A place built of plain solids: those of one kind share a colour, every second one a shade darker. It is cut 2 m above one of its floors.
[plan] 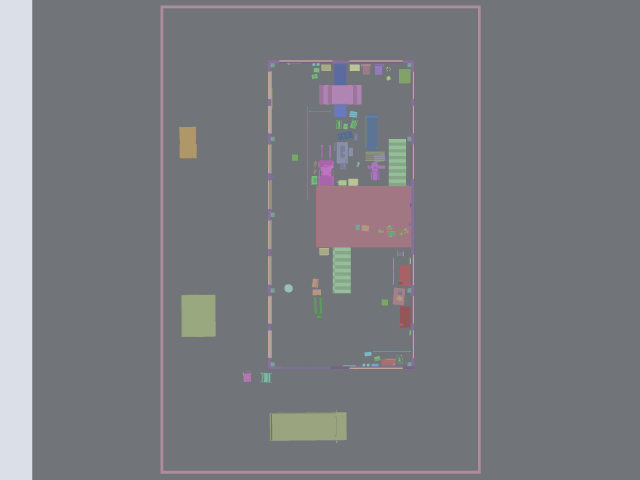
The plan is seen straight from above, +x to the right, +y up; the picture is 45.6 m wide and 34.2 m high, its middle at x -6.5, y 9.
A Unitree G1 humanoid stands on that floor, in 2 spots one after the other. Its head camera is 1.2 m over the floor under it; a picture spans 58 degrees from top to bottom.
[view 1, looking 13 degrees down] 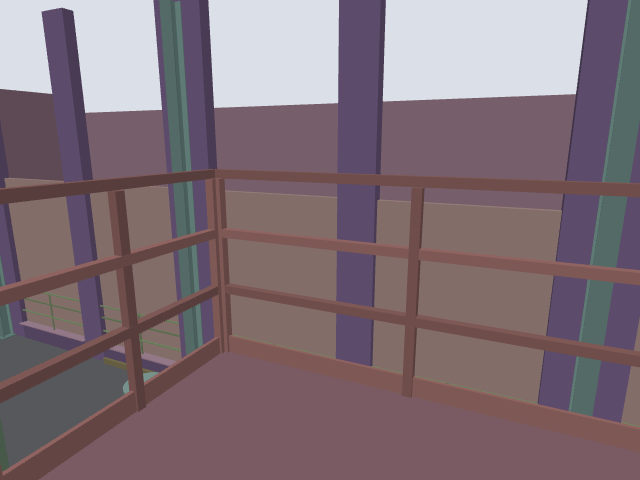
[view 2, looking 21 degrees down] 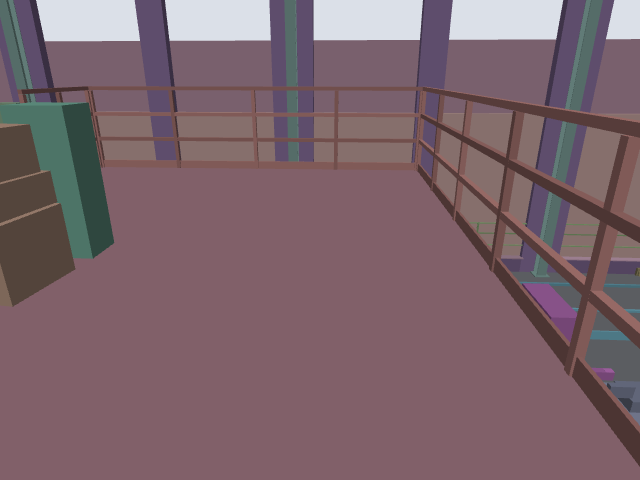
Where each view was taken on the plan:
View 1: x -4.88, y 9.99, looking -155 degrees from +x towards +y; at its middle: deck_rail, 2.10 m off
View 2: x -0.98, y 11.81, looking -177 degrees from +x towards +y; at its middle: raised_floor_deck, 3.35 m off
